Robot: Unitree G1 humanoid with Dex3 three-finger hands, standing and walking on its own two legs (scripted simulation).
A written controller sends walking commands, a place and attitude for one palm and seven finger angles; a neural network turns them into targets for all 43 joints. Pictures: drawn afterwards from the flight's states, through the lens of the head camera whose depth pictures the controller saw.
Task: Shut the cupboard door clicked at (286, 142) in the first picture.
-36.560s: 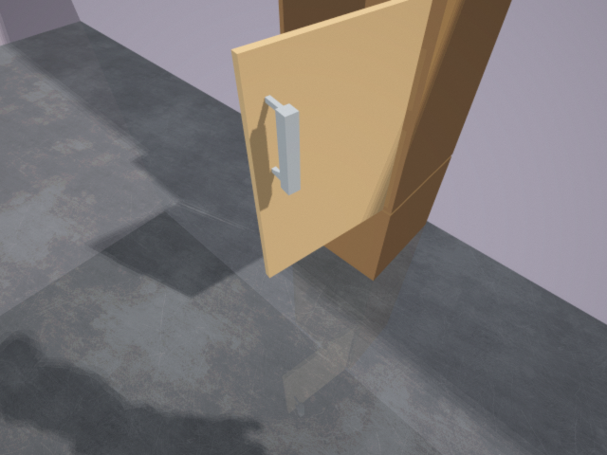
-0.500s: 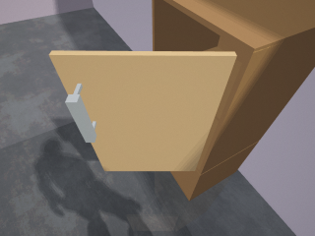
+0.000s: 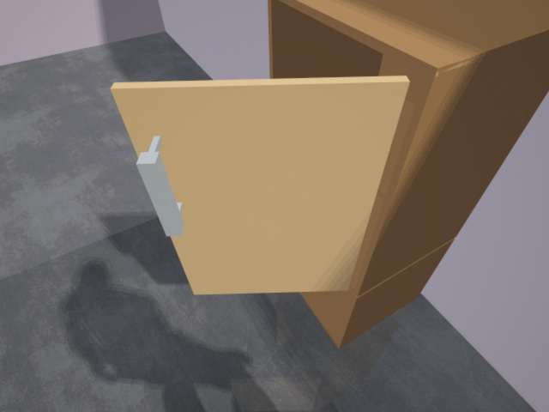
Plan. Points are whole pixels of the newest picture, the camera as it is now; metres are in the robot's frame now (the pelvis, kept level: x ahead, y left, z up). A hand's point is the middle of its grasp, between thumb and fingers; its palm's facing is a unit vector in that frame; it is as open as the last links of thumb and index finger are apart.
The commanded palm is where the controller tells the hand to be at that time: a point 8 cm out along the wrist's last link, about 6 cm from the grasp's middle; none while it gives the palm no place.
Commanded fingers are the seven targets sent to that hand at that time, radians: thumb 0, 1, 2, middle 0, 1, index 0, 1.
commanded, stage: come to a stop and stand still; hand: left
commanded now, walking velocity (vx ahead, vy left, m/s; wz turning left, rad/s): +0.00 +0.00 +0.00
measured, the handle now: (166, 188) +0.43 +0.21 +0.09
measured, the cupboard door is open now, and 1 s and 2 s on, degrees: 61 61 61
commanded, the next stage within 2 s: look again from close up in 1.00 s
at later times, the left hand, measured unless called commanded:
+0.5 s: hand out of the picture +0.01 +0.18 -0.16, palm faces +0.01 -0.98 -0.21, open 7.4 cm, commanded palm none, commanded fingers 0.00 0.90 0.90 -0.20 -0.30 -0.20 -0.30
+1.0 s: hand out of the picture +0.04 +0.17 -0.16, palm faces +0.02 -0.98 -0.21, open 7.3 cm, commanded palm none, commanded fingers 0.00 0.90 0.90 -0.20 -0.30 -0.20 -0.30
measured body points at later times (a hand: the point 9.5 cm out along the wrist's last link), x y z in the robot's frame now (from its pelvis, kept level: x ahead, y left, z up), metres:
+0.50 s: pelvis +0.00 +0.00 +0.01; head +0.02 -0.01 +0.46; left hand +0.01 +0.23 -0.15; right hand +0.00 -0.23 -0.15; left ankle +0.01 +0.11 -0.73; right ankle -0.01 -0.13 -0.73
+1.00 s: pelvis +0.02 -0.01 +0.01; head +0.04 -0.02 +0.46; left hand +0.04 +0.22 -0.15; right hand +0.05 -0.24 -0.15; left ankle +0.01 +0.11 -0.73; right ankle -0.01 -0.13 -0.73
